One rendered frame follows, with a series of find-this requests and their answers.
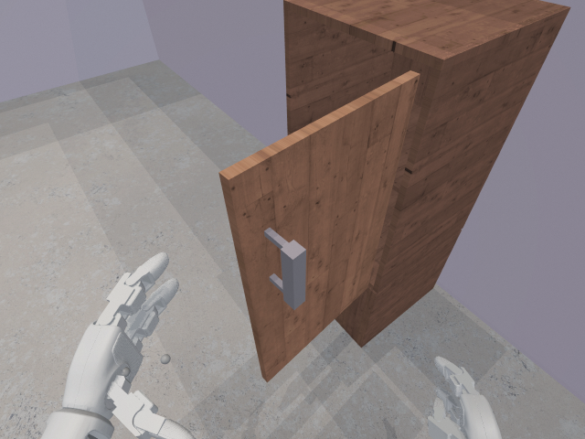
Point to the robot left hand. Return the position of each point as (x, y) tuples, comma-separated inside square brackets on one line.
[(94, 381)]

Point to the handle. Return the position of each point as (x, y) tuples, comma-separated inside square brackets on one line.
[(293, 256)]

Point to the cupboard door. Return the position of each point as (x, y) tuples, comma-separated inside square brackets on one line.
[(326, 186)]

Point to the robot right hand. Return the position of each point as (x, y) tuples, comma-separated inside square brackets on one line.
[(471, 416)]

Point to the robot left forearm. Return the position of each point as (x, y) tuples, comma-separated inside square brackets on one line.
[(77, 424)]

